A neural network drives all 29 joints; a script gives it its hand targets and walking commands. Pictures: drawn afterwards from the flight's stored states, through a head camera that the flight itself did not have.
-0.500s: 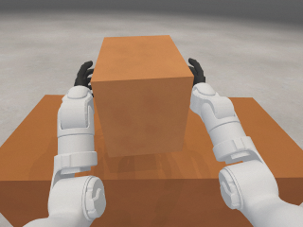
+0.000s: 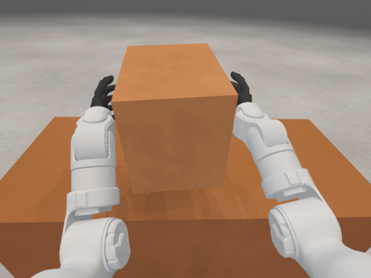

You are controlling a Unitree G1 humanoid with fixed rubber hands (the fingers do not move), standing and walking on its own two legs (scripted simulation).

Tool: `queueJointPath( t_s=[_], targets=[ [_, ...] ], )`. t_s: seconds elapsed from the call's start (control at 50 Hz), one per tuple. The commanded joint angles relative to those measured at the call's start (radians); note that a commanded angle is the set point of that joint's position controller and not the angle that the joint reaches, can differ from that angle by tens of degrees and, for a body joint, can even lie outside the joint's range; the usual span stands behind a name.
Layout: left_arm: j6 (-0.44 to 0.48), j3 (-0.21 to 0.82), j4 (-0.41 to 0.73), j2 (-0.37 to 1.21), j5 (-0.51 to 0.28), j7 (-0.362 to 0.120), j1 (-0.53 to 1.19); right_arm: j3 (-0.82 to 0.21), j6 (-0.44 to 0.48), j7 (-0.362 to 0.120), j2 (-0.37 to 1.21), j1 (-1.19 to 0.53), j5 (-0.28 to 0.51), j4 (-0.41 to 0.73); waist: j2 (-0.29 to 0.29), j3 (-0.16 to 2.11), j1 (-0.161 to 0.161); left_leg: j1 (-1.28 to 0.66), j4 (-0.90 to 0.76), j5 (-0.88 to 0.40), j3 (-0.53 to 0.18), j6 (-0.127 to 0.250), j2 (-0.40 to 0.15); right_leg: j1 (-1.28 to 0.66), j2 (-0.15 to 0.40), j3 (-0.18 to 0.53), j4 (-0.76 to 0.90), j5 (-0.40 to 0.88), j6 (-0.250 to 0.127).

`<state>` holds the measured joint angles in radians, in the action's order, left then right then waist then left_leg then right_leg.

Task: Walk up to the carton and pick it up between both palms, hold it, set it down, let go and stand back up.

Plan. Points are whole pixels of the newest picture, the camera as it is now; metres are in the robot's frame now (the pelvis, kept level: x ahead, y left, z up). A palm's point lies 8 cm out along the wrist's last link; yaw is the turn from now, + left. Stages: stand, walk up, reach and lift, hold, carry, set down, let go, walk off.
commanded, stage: set down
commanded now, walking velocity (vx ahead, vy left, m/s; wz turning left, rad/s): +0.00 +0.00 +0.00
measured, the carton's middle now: (173, 112) +0.41 +0.00 +0.23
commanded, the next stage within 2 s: none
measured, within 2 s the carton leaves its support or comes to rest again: neither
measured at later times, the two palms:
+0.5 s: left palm (103, 125) +0.41 +0.16 +0.20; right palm (225, 123) +0.40 -0.13 +0.20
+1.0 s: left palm (112, 123) +0.42 +0.14 +0.20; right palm (231, 120) +0.42 -0.14 +0.20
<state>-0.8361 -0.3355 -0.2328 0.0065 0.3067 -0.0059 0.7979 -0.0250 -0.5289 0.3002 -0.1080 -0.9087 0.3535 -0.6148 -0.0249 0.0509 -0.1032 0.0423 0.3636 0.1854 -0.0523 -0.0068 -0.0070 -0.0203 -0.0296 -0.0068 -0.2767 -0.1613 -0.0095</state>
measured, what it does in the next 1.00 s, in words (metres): stands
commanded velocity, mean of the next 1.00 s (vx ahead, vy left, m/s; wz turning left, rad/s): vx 0.00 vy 0.00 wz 0.00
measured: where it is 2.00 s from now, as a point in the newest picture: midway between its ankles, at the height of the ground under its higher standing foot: outside the picture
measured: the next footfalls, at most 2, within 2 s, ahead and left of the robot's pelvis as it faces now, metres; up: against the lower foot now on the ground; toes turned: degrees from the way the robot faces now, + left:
none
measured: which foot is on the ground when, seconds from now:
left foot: down 0.00-1.00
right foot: down 0.00-1.00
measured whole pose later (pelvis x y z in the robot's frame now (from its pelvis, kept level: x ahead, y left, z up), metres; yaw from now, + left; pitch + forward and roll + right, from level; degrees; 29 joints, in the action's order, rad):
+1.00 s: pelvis +0.01 +0.00 +0.00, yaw -1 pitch -6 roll -1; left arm -0.45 -0.40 -0.62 0.03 0.37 0.03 0.90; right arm 0.27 -0.04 0.14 -0.02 -0.94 0.00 -0.97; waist -0.06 -0.04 -0.04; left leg 0.03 0.31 0.17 -0.01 0.00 -0.01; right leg -0.02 -0.02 -0.01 -0.25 -0.16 -0.01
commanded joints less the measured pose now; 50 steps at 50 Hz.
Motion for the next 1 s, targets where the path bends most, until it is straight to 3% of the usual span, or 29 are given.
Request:
queueJointPath(
  t_s=[0.0, 0.06, 0.14, 0.2, 0.24, 0.28, 0.38, 0.48, 0.52, 0.54, 0.58, 0.66, 0.72, 0.8, 0.86, 0.98],
  targets=[
    [0.124, 0.468, 0.099, 0.603, -0.195, -0.129, 0.806, -0.275, 0.092, -0.117, 0.700, -0.846, 0.094, 0.327, 0.049, 0.399, -0.001, -0.115, -0.021, -0.229, 0.036, -0.025, 0.055, -0.021, -0.042, -0.036, 0.024, 0.178, 0.077],
    [0.186, 0.421, 0.010, 0.586, -0.175, -0.135, 0.854, -0.195, 0.168, -0.146, 0.679, -0.887, -0.002, 0.245, 0.043, 0.373, 0.006, -0.111, -0.053, -0.137, 0.044, -0.009, 0.051, 0.018, -0.032, -0.052, 0.042, 0.086, 0.073],
    [0.254, 0.242, -0.188, 0.506, -0.056, -0.170, 0.763, -0.024, 0.271, -0.195, 0.602, -0.799, -0.187, 0.031, 0.014, 0.263, 0.016, -0.089, -0.123, 0.006, 0.073, 0.017, 0.040, -0.008, -0.017, -0.068, 0.062, -0.028, 0.054],
    [0.276, 0.143, -0.243, 0.437, 0.023, -0.206, 0.673, 0.078, 0.332, -0.222, 0.555, -0.696, -0.283, -0.075, 0.004, 0.197, 0.014, -0.085, -0.136, -0.014, 0.095, 0.022, 0.044, -0.071, -0.009, -0.084, 0.060, -0.013, 0.052],
    [0.281, 0.124, -0.243, 0.426, 0.047, -0.220, 0.633, 0.097, 0.368, -0.229, 0.537, -0.665, -0.309, -0.086, 0.002, 0.176, 0.012, -0.104, -0.126, -0.080, 0.100, 0.017, 0.043, -0.101, -0.008, -0.095, 0.063, 0.047, 0.052],
    [0.295, 0.146, -0.222, 0.435, 0.053, -0.222, 0.603, 0.080, 0.415, -0.232, 0.533, -0.652, -0.312, -0.081, 0.002, 0.183, 0.010, -0.142, -0.094, -0.205, 0.107, 0.004, 0.045, -0.123, -0.016, -0.111, 0.052, 0.151, 0.060],
    [0.342, 0.291, -0.120, 0.531, -0.011, -0.197, 0.592, -0.071, 0.530, -0.212, 0.545, -0.752, -0.254, 0.104, 0.027, 0.332, 0.008, -0.211, 0.009, -0.527, 0.109, -0.039, 0.049, -0.210, -0.029, -0.126, 0.004, 0.452, 0.073],
    [0.407, 0.548, 0.079, 0.653, -0.140, -0.122, 0.714, -0.214, 0.588, -0.206, 0.599, -0.806, -0.181, 0.268, 0.111, 0.603, -0.031, -0.322, 0.103, -0.717, 0.067, -0.089, 0.041, -0.159, -0.039, -0.121, -0.021, 0.552, 0.054],
    [0.425, 0.603, 0.119, 0.670, -0.169, -0.094, 0.737, -0.241, 0.585, -0.204, 0.611, -0.802, -0.171, 0.294, 0.120, 0.662, -0.043, -0.343, 0.112, -0.706, 0.048, -0.092, 0.037, -0.122, -0.037, -0.118, -0.019, 0.536, 0.052],
    [0.428, 0.604, 0.112, 0.658, -0.161, -0.083, 0.730, -0.234, 0.574, -0.205, 0.603, -0.766, -0.179, 0.252, 0.124, 0.630, -0.045, -0.342, 0.106, -0.683, 0.040, -0.093, 0.035, -0.098, -0.037, -0.117, -0.017, 0.511, 0.050],
    [0.418, 0.582, 0.061, 0.642, -0.145, -0.072, 0.714, -0.206, 0.550, -0.212, 0.581, -0.740, -0.198, 0.196, 0.117, 0.575, -0.039, -0.325, 0.073, -0.556, 0.041, -0.083, 0.030, -0.059, -0.031, -0.108, 0.004, 0.393, 0.048],
    [0.376, 0.420, -0.145, 0.568, -0.085, -0.097, 0.635, -0.069, 0.509, -0.232, 0.528, -0.694, -0.265, 0.019, 0.052, 0.360, -0.005, -0.187, -0.029, -0.256, 0.062, -0.037, 0.022, -0.017, -0.009, -0.104, 0.038, 0.196, 0.053],
    [0.366, 0.310, -0.232, 0.530, -0.057, -0.117, 0.642, -0.006, 0.501, -0.252, 0.535, -0.713, -0.299, -0.058, 0.004, 0.314, 0.035, -0.121, -0.079, -0.147, 0.085, -0.008, 0.022, -0.040, 0.000, -0.102, 0.042, 0.143, 0.064],
    [0.394, 0.246, -0.294, 0.522, -0.038, -0.115, 0.664, 0.026, 0.521, -0.272, 0.556, -0.766, -0.321, -0.069, -0.012, 0.357, 0.074, -0.137, -0.069, -0.219, 0.102, -0.005, 0.025, -0.064, -0.008, -0.108, 0.031, 0.225, 0.072],
    [0.429, 0.239, -0.292, 0.533, -0.037, -0.102, 0.695, 0.037, 0.548, -0.283, 0.562, -0.786, -0.324, -0.087, 0.006, 0.404, 0.086, -0.166, -0.052, -0.301, 0.113, -0.017, 0.025, -0.077, -0.017, -0.111, 0.021, 0.287, 0.070],
    [0.497, 0.262, -0.289, 0.548, -0.050, -0.077, 0.767, 0.083, 0.577, -0.299, 0.581, -0.762, -0.370, -0.172, 0.040, 0.447, 0.069, -0.212, -0.034, -0.350, 0.119, -0.037, 0.023, -0.053, -0.016, -0.108, 0.022, 0.318, 0.062]
  ],
)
